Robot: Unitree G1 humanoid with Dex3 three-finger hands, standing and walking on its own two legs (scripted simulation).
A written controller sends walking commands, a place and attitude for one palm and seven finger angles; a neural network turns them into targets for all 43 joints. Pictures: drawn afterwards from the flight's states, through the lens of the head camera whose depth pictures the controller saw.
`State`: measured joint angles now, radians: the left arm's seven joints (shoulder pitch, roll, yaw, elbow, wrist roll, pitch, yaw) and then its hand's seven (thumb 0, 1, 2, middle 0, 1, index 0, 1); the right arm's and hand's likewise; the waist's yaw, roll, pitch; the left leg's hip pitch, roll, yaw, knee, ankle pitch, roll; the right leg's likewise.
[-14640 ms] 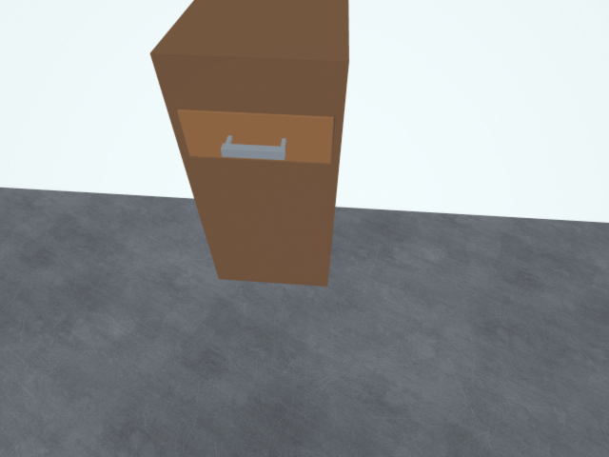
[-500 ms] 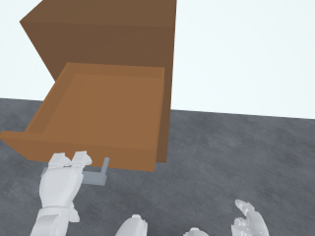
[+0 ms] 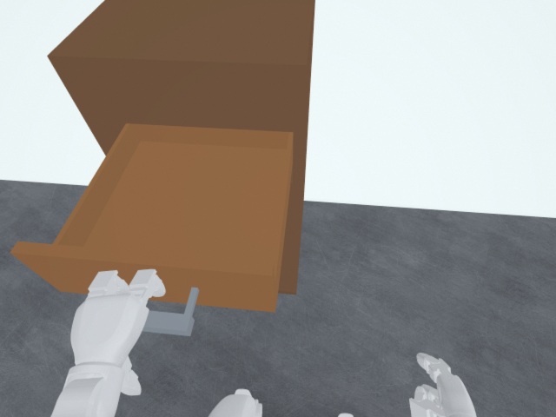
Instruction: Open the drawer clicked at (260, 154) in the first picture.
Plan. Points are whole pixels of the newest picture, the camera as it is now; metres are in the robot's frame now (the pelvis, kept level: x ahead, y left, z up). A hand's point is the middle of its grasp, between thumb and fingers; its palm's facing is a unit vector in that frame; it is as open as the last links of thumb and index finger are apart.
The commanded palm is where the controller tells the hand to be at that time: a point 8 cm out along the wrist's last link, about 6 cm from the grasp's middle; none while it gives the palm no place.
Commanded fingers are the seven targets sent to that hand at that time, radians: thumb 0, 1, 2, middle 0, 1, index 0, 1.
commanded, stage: lift the hand off the handle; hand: left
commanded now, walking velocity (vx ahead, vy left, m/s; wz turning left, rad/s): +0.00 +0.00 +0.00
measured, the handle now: (144, 305) +0.28 +0.23 -0.02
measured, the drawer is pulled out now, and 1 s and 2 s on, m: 0.30 0.30 0.30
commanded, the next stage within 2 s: draw the hand back to the body in 1.78 s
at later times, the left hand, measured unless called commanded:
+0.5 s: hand (121, 320) +0.24 +0.24 +0.02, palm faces +0.00 -0.09 -1.00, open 13.2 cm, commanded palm +0.22 +0.23 +0.09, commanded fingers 0.00 -0.50 0.30 -0.30 -1.20 -0.30 -1.20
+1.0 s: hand (112, 297) +0.25 +0.23 +0.07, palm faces +0.05 -0.09 -0.99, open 13.7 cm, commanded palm +0.22 +0.23 +0.13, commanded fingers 0.00 -0.50 0.30 -0.30 -1.20 -0.30 -1.20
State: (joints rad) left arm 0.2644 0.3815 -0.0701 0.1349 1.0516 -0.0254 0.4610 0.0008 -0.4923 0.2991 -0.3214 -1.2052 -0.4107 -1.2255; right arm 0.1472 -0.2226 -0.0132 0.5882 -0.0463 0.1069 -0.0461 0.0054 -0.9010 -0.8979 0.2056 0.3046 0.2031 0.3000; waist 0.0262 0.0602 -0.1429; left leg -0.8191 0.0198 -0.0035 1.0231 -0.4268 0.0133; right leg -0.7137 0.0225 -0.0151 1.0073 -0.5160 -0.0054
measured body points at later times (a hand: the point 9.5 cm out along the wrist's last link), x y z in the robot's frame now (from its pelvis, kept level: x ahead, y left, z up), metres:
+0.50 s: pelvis +0.01 +0.00 +0.01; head +0.05 -0.02 +0.46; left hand +0.23 +0.24 +0.08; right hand +0.20 -0.23 -0.09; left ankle +0.04 +0.11 -0.67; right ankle -0.01 -0.12 -0.67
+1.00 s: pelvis +0.02 -0.01 +0.03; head +0.04 -0.04 +0.48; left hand +0.24 +0.24 +0.13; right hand +0.21 -0.23 -0.07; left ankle +0.04 +0.11 -0.67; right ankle -0.01 -0.12 -0.67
